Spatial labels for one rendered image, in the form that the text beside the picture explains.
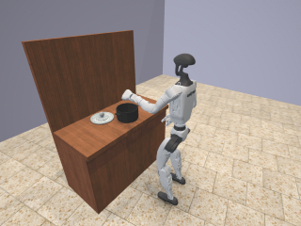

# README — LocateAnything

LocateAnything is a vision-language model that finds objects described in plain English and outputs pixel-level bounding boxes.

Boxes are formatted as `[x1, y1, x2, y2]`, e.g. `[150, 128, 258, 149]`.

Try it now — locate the right robot hand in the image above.
[161, 114, 173, 127]

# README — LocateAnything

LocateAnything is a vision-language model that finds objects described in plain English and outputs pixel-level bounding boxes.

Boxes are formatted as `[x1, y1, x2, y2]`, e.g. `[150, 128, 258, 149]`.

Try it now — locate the left robot hand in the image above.
[121, 89, 132, 101]

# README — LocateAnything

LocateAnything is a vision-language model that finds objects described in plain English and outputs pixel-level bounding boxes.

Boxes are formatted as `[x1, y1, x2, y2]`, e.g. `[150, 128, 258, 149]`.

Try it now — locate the robot left upper arm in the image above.
[149, 86, 182, 114]

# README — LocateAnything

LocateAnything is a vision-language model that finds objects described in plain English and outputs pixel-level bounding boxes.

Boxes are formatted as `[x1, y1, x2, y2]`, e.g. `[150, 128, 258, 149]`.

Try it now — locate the robot right upper arm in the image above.
[190, 79, 197, 108]

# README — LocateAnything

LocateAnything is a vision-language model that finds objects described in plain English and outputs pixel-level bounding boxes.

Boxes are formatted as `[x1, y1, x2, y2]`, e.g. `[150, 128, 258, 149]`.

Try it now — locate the pot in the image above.
[115, 103, 139, 123]

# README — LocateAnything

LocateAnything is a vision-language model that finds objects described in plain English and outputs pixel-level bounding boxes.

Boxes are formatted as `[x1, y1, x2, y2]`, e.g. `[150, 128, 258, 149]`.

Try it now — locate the robot torso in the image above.
[169, 82, 196, 144]

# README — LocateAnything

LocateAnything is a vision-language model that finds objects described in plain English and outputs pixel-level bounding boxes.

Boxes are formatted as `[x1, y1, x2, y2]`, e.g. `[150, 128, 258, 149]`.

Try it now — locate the robot left forearm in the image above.
[129, 93, 154, 112]

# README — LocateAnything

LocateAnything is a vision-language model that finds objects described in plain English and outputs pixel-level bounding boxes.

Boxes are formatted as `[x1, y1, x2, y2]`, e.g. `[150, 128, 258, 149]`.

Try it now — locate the lid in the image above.
[90, 112, 114, 124]

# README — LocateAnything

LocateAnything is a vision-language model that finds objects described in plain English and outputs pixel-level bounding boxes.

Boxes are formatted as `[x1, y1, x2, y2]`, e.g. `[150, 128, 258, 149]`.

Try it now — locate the table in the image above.
[22, 30, 169, 214]

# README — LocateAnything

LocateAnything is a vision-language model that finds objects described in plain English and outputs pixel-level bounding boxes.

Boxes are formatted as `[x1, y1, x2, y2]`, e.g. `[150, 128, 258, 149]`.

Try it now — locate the robot right shin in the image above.
[169, 149, 182, 179]

